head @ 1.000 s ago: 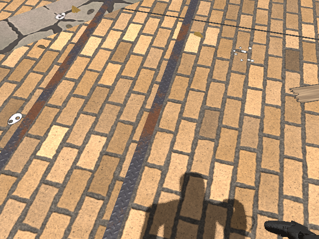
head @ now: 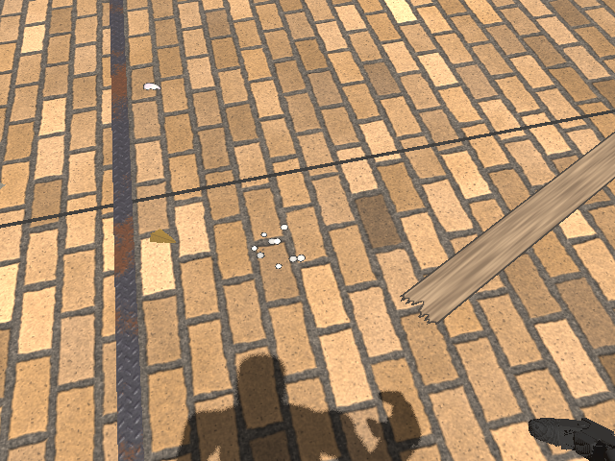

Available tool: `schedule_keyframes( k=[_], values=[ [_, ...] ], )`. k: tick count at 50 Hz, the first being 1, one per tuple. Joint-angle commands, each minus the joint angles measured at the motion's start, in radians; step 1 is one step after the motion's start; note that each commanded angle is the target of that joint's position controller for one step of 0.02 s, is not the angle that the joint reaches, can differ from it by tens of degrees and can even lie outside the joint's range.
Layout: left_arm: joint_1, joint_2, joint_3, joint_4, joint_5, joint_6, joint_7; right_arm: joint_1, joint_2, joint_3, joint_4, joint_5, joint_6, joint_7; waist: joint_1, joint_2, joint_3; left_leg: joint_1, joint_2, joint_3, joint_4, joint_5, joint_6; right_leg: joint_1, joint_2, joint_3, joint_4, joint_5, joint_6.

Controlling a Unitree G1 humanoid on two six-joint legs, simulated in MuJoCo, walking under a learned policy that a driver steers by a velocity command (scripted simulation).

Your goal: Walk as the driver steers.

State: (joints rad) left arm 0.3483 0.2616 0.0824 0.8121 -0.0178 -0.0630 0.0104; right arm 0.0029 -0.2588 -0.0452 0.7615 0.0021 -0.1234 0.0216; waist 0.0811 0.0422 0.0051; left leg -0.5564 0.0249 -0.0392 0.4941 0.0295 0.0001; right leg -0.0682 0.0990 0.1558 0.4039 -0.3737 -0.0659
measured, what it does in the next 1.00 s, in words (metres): walks ahead: left foot, then right foot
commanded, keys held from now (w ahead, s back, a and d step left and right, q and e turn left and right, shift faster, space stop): w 0.46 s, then no key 0.54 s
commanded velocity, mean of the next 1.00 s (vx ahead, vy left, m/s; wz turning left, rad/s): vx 0.34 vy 0.00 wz -0.07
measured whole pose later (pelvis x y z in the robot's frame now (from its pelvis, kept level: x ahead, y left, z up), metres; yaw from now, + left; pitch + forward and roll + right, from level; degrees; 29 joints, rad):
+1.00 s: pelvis +0.42 -0.02 +0.00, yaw -2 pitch +0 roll -2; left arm 0.17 0.22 0.02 0.87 0.02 -0.03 0.00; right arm 0.20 -0.24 -0.04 0.87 -0.02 0.01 -0.03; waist 0.01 0.01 -0.01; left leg -0.32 0.07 -0.03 0.55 -0.24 -0.04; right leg -0.28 0.04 -0.06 0.48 -0.21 -0.03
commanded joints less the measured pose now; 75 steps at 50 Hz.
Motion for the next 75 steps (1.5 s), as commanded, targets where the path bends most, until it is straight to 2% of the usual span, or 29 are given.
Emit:
schedule_keyframes(
  k=[1,2,3,4,5,6,7,9,12,19,24,26,27,28,29,30,31,32,34,36,38,41,45,47,48,49,51,59,75],
  values=[
    [0.009,0.135,0.028,-0.041,0.005,0.000,0.007,0.034,-0.141,-0.045,-0.054,-0.002,-0.031,0.003,-0.080,-0.176,-0.042,0.174,-0.027,0.039,-0.052,-0.068,0.061,0.013,-0.249,0.162,0.057,0.562,-0.110],
    [-0.011,0.107,0.016,-0.056,0.011,-0.001,0.003,0.167,-0.177,-0.061,-0.026,-0.015,-0.035,0.000,-0.142,-0.151,-0.144,0.379,0.030,-0.010,-0.020,-0.031,0.109,-0.043,-0.195,0.118,0.231,0.614,-0.081],
    [0.032,0.068,-0.001,-0.072,0.028,-0.006,0.005,0.335,-0.241,-0.076,-0.007,-0.021,-0.032,-0.002,-0.181,-0.006,-0.297,0.683,0.205,-0.234,0.015,-0.021,0.194,-0.246,-0.100,0.035,0.541,0.372,-0.035],
    [0.180,0.017,-0.016,-0.062,-0.011,-0.021,0.000,0.418,-0.274,-0.089,0.046,-0.014,-0.019,0.011,-0.130,0.325,-0.374,0.925,0.376,-0.696,-0.142,-0.282,0.334,-0.583,0.013,-0.007,0.827,-0.194,0.022],
    [0.117,0.113,-0.002,-0.050,-0.026,-0.025,0.000,0.400,-0.179,-0.066,0.035,0.015,-0.015,0.013,-0.163,0.178,-0.269,0.881,0.360,-0.732,-0.195,-0.518,0.298,-0.712,-0.048,0.056,0.931,-0.183,0.017],
    [-0.015,0.149,0.005,-0.081,-0.022,-0.026,-0.002,0.325,-0.132,-0.051,0.020,0.016,-0.007,0.008,-0.174,0.068,-0.130,0.739,0.323,-0.572,-0.209,-0.496,0.251,-0.750,-0.092,0.020,0.930,-0.084,0.012],
    [-0.080,0.136,0.002,-0.098,-0.003,-0.028,-0.001,0.262,-0.123,-0.042,0.006,0.002,0.001,0.008,-0.146,-0.012,-0.062,0.596,0.283,-0.461,-0.231,-0.374,0.233,-0.711,-0.138,-0.023,0.884,-0.005,0.012],
    [-0.083,0.108,0.006,-0.107,0.012,-0.025,-0.003,0.220,-0.092,-0.029,0.006,-0.015,0.001,0.009,-0.094,0.015,-0.028,0.454,0.217,-0.331,-0.272,-0.194,0.223,-0.621,-0.195,-0.042,0.775,0.070,0.015],
    [-0.076,0.066,-0.004,-0.110,0.010,-0.016,-0.002,0.250,-0.111,-0.032,0.029,-0.002,-0.004,0.005,-0.082,0.047,-0.032,0.419,0.192,-0.224,-0.316,-0.039,0.239,-0.605,-0.215,-0.080,0.664,0.103,0.036],
    [-0.291,0.029,-0.025,-0.168,0.008,-0.024,-0.015,0.346,-0.159,-0.041,0.072,0.017,0.019,-0.014,-0.147,0.030,0.008,0.437,0.147,-0.059,-0.341,0.044,0.195,-0.570,-0.187,-0.139,0.258,0.423,0.063],
    [-0.410,0.045,-0.025,-0.217,-0.001,-0.037,-0.043,0.407,-0.171,-0.040,0.107,0.019,0.045,-0.017,-0.173,0.041,0.054,0.551,0.204,-0.079,-0.271,0.100,0.180,-0.564,-0.149,-0.154,0.128,0.375,0.035],
    [-0.354,0.074,-0.013,-0.209,0.011,-0.046,-0.050,0.389,-0.186,-0.043,0.109,0.016,0.059,-0.025,-0.127,0.063,0.008,0.594,0.197,-0.065,-0.158,0.321,0.143,-0.457,-0.113,-0.167,0.075,0.343,0.004],
    [-0.250,0.098,0.001,-0.176,0.022,-0.050,-0.048,0.364,-0.189,-0.042,0.102,0.019,0.063,-0.029,-0.067,0.062,-0.057,0.581,0.161,-0.037,-0.046,0.461,0.116,-0.304,-0.081,-0.193,0.028,0.412,-0.020],
    [-0.127,0.150,0.019,-0.141,0.035,-0.053,-0.041,0.361,-0.171,-0.034,0.090,0.013,0.060,-0.032,-0.016,0.038,-0.152,0.496,0.106,-0.003,0.114,0.426,0.075,-0.083,-0.127,-0.163,0.034,0.613,-0.057],
    [0.021,0.234,0.032,-0.122,0.062,-0.048,-0.029,0.370,-0.107,-0.008,0.052,-0.022,0.048,-0.032,0.013,-0.131,-0.316,0.235,0.021,0.038,0.444,0.010,0.020,0.264,-0.365,0.072,0.140,1.033,-0.148],
    [0.033,0.235,0.026,-0.109,0.051,-0.033,-0.034,0.553,-0.034,0.017,0.091,-0.008,0.035,-0.019,-0.042,-0.338,-0.478,-0.020,-0.087,-0.029,0.727,-0.733,-0.024,0.494,-0.576,0.368,0.125,1.159,-0.326],
    [0.030,0.168,0.015,-0.112,0.030,-0.017,-0.036,0.509,-0.151,-0.013,0.116,0.014,0.037,-0.016,-0.001,-0.201,-0.456,-0.052,-0.041,-0.109,0.795,-0.714,-0.025,0.401,-0.511,0.335,0.081,0.999,-0.291],
    [-0.056,0.138,0.001,-0.118,0.019,-0.012,-0.034,0.399,-0.164,-0.018,0.081,0.028,0.044,-0.017,-0.019,-0.169,-0.292,-0.116,0.002,-0.063,0.779,-0.654,-0.027,0.268,-0.457,0.202,0.049,0.942,-0.245],
    [-0.190,0.080,-0.020,-0.121,0.023,-0.011,-0.036,0.329,-0.136,-0.021,0.072,0.005,0.075,-0.035,-0.084,-0.085,-0.149,-0.037,0.069,-0.033,0.648,-0.534,-0.045,-0.015,-0.371,0.079,-0.036,0.840,-0.194],
    [-0.252,0.077,-0.020,-0.110,0.049,-0.016,-0.039,0.379,-0.085,-0.015,0.086,0.000,0.107,-0.044,-0.143,-0.137,-0.132,0.152,0.073,-0.014,0.542,-0.451,-0.060,-0.216,-0.326,-0.009,-0.100,0.818,-0.185],
    [-0.282,0.089,-0.017,-0.094,0.054,-0.020,-0.035,0.383,-0.064,-0.009,0.088,-0.005,0.117,-0.053,-0.160,-0.159,-0.135,0.230,0.063,0.002,0.410,-0.400,-0.066,-0.278,-0.304,-0.070,-0.116,0.821,-0.186],
    [-0.260,0.102,-0.015,-0.059,0.045,-0.008,-0.022,0.319,-0.074,-0.010,0.081,-0.010,0.127,-0.058,-0.130,-0.158,-0.151,0.280,0.059,0.005,0.266,-0.280,-0.055,-0.266,-0.305,-0.070,-0.135,0.615,-0.175],
    [-0.254,0.083,-0.028,-0.023,0.031,0.014,-0.015,0.259,-0.081,-0.016,0.075,-0.017,0.134,-0.056,-0.126,-0.133,-0.079,0.373,0.038,0.027,0.054,-0.194,-0.019,-0.314,-0.270,-0.041,-0.138,0.115,-0.115],
    [-0.195,0.042,-0.045,0.007,0.038,0.016,-0.014,0.243,-0.120,-0.020,0.060,-0.032,0.128,-0.060,-0.110,-0.069,-0.039,0.427,0.105,-0.049,-0.062,-0.071,0.016,-0.337,-0.204,-0.054,-0.081,-0.024,-0.028],
    [-0.126,0.050,-0.039,0.019,0.042,0.014,-0.014,0.210,-0.192,-0.035,0.055,-0.020,0.128,-0.065,-0.044,0.046,-0.015,0.397,0.140,-0.074,-0.052,-0.087,0.045,-0.350,-0.132,-0.108,-0.048,-0.037,0.009],
    [-0.133,0.045,-0.040,0.026,0.042,0.020,-0.007,0.199,-0.151,-0.033,0.072,-0.012,0.125,-0.059,-0.050,0.106,-0.014,0.282,0.113,-0.069,-0.086,-0.290,0.052,-0.248,-0.103,-0.162,-0.021,0.030,0.033],
    [-0.173,0.063,-0.035,0.031,0.033,0.035,0.005,0.176,-0.085,-0.016,0.078,-0.020,0.114,-0.050,-0.065,0.079,0.007,0.219,0.079,-0.046,-0.110,-0.340,0.019,-0.179,-0.114,-0.162,0.015,0.114,0.031],
    [-0.173,0.058,-0.029,0.092,0.024,0.044,0.009,0.197,-0.087,-0.015,0.132,-0.007,0.098,-0.054,-0.084,-0.008,-0.048,0.338,0.051,-0.009,-0.027,-0.056,0.015,-0.140,-0.133,-0.153,0.047,0.312,0.026],
    [-0.171,0.063,-0.030,0.205,0.020,0.062,0.026,0.187,-0.064,-0.013,0.225,-0.006,0.118,-0.061,-0.081,-0.039,-0.005,0.354,0.021,0.022,-0.047,-0.077,0.011,-0.118,-0.140,-0.153,0.032,0.307,0.035]
  ],
)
